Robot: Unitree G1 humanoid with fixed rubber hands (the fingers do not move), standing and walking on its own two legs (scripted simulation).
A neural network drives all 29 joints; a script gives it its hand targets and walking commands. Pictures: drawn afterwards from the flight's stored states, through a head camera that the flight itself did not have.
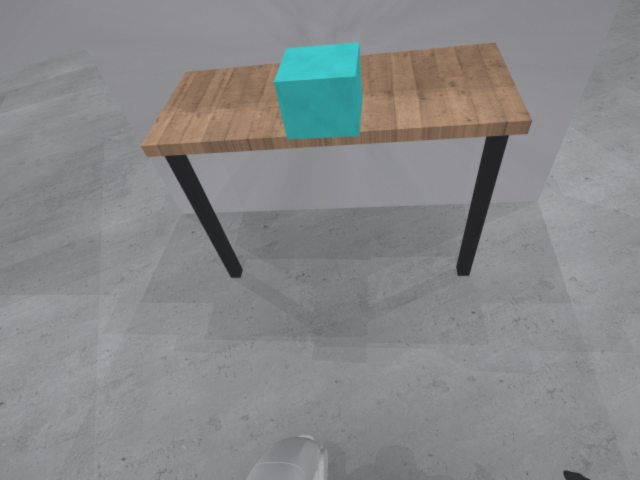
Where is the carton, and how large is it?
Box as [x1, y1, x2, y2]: [274, 42, 361, 138]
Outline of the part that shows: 358,42 286,48 275,77 274,84 287,138 352,136 359,134 361,110 361,84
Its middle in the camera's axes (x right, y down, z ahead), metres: +0.01 -0.35 +0.94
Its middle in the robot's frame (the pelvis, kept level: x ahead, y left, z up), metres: +0.93 +0.03 -0.01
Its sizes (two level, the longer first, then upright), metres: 0.179 0.160 0.151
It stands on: a table, 0.67 m high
